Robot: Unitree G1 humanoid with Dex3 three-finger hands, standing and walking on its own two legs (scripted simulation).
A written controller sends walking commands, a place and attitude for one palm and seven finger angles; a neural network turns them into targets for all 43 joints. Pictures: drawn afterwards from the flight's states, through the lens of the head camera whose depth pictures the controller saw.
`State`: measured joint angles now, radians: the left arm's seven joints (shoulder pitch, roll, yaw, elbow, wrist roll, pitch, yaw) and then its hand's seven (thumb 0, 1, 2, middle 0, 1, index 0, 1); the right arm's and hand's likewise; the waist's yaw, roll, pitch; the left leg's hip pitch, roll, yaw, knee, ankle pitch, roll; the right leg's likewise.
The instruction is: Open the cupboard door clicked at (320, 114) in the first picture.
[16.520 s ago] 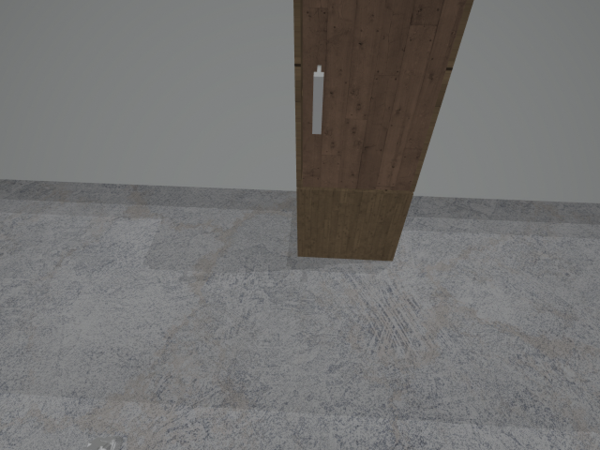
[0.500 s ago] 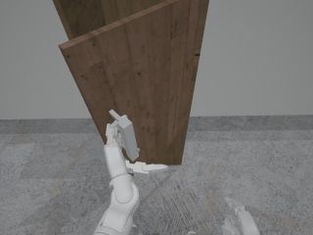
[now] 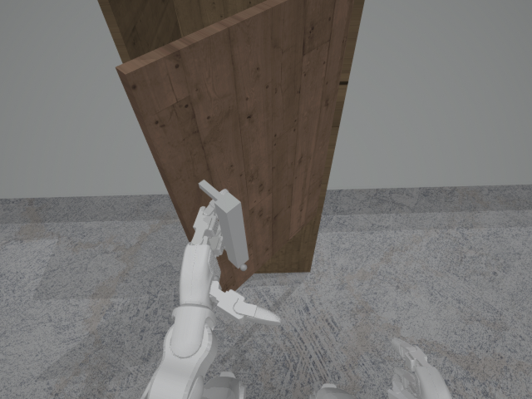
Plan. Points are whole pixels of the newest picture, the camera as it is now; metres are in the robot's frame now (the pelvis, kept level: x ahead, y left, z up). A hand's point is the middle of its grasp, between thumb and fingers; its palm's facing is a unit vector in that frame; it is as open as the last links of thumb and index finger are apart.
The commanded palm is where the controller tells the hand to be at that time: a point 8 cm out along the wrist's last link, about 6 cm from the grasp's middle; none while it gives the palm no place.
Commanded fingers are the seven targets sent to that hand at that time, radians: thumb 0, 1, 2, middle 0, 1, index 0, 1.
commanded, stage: slide the hand sideways off the handle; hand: left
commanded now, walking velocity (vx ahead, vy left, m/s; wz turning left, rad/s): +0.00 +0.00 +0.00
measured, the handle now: (223, 225) +0.36 +0.08 +0.06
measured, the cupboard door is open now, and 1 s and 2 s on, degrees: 44 45 45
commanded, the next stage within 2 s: draw the hand back to the body in 0.84 s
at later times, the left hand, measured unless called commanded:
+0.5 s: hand (205, 304) +0.24 +0.09 +0.06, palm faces +0.03 -1.00 +0.00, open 16.3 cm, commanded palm +0.21 +0.15 +0.06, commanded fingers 0.00 -0.50 0.30 -0.15 -0.30 -0.15 -0.30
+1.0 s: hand (188, 332) +0.20 +0.11 +0.06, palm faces +0.01 -1.00 -0.02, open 16.3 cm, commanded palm +0.18 +0.17 +0.07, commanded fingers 0.00 -0.50 0.30 -0.15 -0.30 -0.15 -0.30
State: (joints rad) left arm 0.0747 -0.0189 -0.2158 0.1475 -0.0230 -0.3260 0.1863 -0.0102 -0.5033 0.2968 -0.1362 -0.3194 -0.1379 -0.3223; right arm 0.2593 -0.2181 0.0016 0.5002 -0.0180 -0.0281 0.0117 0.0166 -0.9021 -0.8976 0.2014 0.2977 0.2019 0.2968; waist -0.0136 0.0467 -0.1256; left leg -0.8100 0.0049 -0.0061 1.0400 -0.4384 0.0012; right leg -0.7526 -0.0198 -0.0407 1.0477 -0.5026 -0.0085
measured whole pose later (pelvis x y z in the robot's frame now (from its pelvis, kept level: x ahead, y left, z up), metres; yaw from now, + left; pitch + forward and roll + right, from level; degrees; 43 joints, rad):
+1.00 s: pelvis +0.01 -0.02 -0.02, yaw +1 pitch +14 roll -1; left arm 0.56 0.13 -0.07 -0.26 -0.15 -0.37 -0.07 -0.01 -0.50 0.30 -0.15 -0.30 -0.15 -0.30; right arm 0.25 -0.22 0.00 0.41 0.01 -0.08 -0.04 0.02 -0.90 -0.90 0.20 0.30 0.20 0.30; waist 0.01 0.06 -0.15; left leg -0.91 0.02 -0.05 1.18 -0.51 -0.03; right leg -0.83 0.00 -0.08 1.17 -0.58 -0.03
